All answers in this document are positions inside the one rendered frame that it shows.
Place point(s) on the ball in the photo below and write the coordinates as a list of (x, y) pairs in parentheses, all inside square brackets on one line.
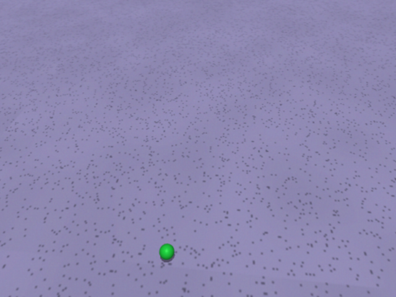
[(166, 251)]

